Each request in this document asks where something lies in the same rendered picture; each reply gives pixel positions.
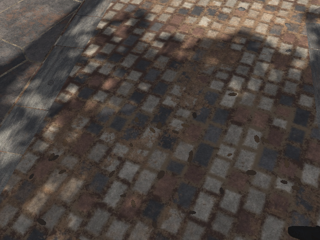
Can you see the right robot hand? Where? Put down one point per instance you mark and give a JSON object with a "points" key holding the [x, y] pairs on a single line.
{"points": [[304, 232]]}

